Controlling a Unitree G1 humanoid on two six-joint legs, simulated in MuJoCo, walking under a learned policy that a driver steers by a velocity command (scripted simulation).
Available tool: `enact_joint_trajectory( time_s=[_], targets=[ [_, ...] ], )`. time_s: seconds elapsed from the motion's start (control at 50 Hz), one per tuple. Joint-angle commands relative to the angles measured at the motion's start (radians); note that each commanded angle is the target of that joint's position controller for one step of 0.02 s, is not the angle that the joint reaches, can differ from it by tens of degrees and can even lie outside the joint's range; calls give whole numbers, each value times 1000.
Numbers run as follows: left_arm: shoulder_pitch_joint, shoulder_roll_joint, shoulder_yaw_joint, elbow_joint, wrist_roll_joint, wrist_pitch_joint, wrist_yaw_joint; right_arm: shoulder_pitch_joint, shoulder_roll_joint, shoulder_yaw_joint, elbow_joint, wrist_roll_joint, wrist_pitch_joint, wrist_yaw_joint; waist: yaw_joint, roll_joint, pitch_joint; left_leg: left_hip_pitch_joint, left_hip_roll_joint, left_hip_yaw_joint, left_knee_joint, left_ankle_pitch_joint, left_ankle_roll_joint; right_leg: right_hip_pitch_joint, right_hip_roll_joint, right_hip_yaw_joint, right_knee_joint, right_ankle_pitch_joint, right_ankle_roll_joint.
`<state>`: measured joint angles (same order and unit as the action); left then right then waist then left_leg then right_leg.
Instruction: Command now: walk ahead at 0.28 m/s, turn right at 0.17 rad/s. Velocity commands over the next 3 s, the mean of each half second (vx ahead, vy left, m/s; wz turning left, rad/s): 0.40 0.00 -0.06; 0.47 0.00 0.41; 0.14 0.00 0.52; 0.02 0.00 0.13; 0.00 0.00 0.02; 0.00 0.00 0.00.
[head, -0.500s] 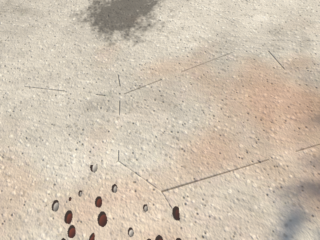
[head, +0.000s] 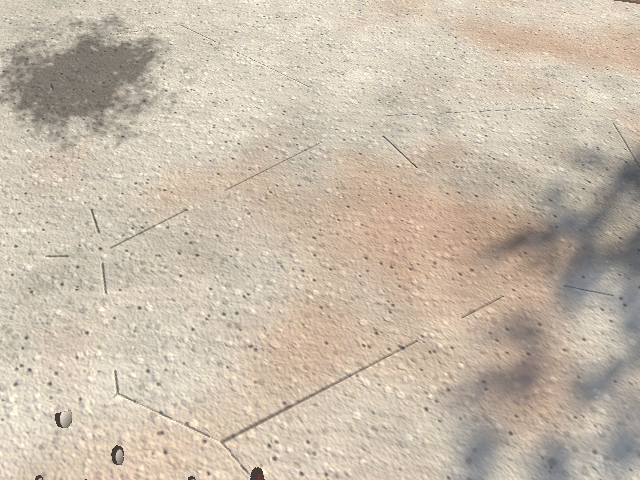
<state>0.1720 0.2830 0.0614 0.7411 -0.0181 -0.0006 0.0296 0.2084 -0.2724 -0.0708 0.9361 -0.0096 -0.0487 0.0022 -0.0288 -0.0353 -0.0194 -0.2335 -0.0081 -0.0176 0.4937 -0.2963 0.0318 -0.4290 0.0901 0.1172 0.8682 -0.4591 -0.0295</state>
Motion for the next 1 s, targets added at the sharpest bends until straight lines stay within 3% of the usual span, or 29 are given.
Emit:
enact_joint_trajectory(
  time_s=[0.02,0.06,0.14,0.24,0.28,0.3,0.32,0.34,0.36,0.38,0.4,0.42,0.46,0.54,0.58,0.64,0.72,0.74,0.78,0.8,0.82,0.84,0.86,0.88,0.9,0.92,0.94,0.96,1.0],
  targets=[
    [-39,155,50,-71,8,-41,-6,-24,-153,-27,-56,22,-30,-17,11,203,103,176,300,-427,-359,-331,167,-362,-106,8,151,89,17],
    [-82,102,39,-74,17,-56,-16,31,-139,-22,-40,23,-35,-22,-16,173,90,175,253,-314,-375,-179,147,-324,-130,-56,113,206,39],
    [-159,29,13,-97,4,-76,-28,95,-162,-25,-28,25,-35,-23,-57,175,74,147,210,-172,-369,22,143,-196,-133,-126,-137,295,59],
    [-185,57,14,-111,-14,-80,-45,150,-202,-34,-18,41,-28,-6,-66,182,92,117,260,-167,-340,47,158,-46,-120,-158,-316,289,36],
    [-121,77,23,-95,-16,-82,-47,136,-207,-34,-18,48,-20,-4,-13,174,85,98,270,-157,-292,94,138,72,-109,-166,-383,309,3],
    [-43,101,36,-71,-14,-80,-42,130,-196,-30,-21,46,-19,-4,32,163,49,71,250,-129,-215,216,118,198,-89,-177,-405,304,-18],
    [95,146,60,-32,-15,-79,-33,124,-157,-16,-24,37,-21,-2,99,125,-32,17,194,-66,-31,328,84,388,-106,-145,-420,296,-50],
    [260,225,81,-9,5,-76,-22,112,-80,11,-64,17,-29,0,160,-49,-180,-209,109,26,329,199,17,672,-325,144,-446,182,-138],
    [323,278,88,11,10,-75,-34,137,-37,24,-94,25,-52,-4,143,-293,-249,-461,-10,5,595,-252,-9,782,-492,560,-605,-16,-255],
    [266,186,58,2,12,-84,-42,94,-146,-4,-94,48,-63,0,136,-174,-142,-557,53,-71,725,-236,7,698,-473,538,-632,-81,-237],
    [198,143,42,-10,11,-88,-46,57,-167,-11,-103,57,-70,7,108,-137,-46,-579,97,-60,732,-141,30,599,-434,406,-641,-24,-208],
    [143,121,34,-20,14,-89,-49,42,-150,-9,-97,47,-71,6,86,-78,-5,-552,127,-48,699,-58,32,516,-386,310,-664,67,-194],
    [82,90,25,-24,22,-93,-50,48,-120,-10,-90,36,-54,13,43,-74,38,-481,167,-51,632,38,21,398,-337,163,-714,234,-172],
    [97,101,33,7,29,-114,-41,15,-75,-2,-107,38,-17,14,28,-32,66,-511,151,-72,543,167,-15,350,-321,-9,-759,450,-172],
    [105,108,35,21,32,-116,-36,-31,-69,0,-130,34,-18,16,36,-22,82,-512,126,-86,421,269,-24,339,-312,-84,-770,489,-160],
    [112,123,36,33,26,-118,-25,-134,-54,12,-171,27,-24,31,66,-15,107,-444,98,-18,233,414,-19,316,-296,-185,-798,500,-135],
    [181,136,42,73,11,-101,-16,-239,-42,23,-237,29,-26,55,99,6,132,-468,80,17,111,398,17,462,-341,-240,-754,586,-119],
    [185,142,44,78,8,-91,-14,-249,-49,21,-252,30,-27,63,95,1,128,-474,70,31,97,354,30,508,-354,-250,-721,658,-112],
    [172,170,50,73,8,-71,-5,-228,-77,8,-273,32,-25,74,63,-35,80,-407,19,88,93,247,63,572,-363,-280,-600,991,-89],
    [170,186,54,68,10,-60,2,-180,-101,-5,-272,34,-21,74,32,-62,31,-332,-18,119,106,186,84,594,-361,-291,-500,1175,-77],
    [165,196,55,63,13,-48,8,-67,-140,-27,-253,37,-17,71,-29,-73,-38,-187,-59,138,104,153,109,575,-347,-304,-334,1280,-61],
    [154,196,50,53,11,-44,15,92,-197,-57,-220,39,-13,58,-117,-47,-120,76,-72,101,49,200,151,439,-312,-323,-101,1202,-27],
    [199,131,28,20,33,-58,13,213,-286,-84,-204,34,1,33,-118,126,-237,424,135,-242,56,175,241,110,-231,-322,246,693,21],
    [250,36,-9,-11,31,-97,-8,171,-313,-79,-232,40,-6,35,-35,276,-372,660,344,-812,-113,22,430,-223,-16,-132,554,-116,66],
    [136,130,12,-34,-4,-135,-27,183,-236,-58,-234,31,-9,35,-99,164,-348,649,321,-774,-182,-34,375,-334,-76,19,588,-82,38],
    [65,141,11,-60,-26,-150,-32,130,-198,-49,-241,24,-16,33,-83,114,-196,504,292,-607,-184,105,333,-356,-115,-2,537,-16,20],
    [47,130,11,-61,-8,-155,-23,52,-181,-42,-257,22,-21,33,-24,9,-87,317,245,-479,-180,321,299,-313,-155,-17,439,39,24],
    [51,149,23,-54,19,-144,-13,-4,-149,-34,-275,17,-22,30,12,3,-49,193,213,-380,-177,516,280,-243,-185,-26,369,58,36],
    [92,140,28,-61,34,-113,-8,-35,-148,-33,-295,8,-18,21,58,33,-34,45,179,-308,-194,719,283,-147,-192,-36,312,72,66]
  ],
)
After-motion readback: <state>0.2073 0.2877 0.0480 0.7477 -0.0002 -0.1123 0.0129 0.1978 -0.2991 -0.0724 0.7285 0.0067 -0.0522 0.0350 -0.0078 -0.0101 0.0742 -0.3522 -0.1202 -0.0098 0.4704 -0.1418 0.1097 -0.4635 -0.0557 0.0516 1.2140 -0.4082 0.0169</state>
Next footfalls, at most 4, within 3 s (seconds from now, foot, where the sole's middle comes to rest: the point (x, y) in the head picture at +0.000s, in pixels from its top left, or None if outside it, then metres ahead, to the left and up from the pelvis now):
0.32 right None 0.22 -0.16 -0.77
0.84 left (275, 470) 0.54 0.08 -0.77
1.30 right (323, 363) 0.79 -0.03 -0.77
1.66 left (242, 443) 0.60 0.15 -0.77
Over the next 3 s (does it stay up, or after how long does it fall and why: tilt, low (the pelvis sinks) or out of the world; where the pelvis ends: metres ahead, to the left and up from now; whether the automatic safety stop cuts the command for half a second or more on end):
stays up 0.66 0.06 0.00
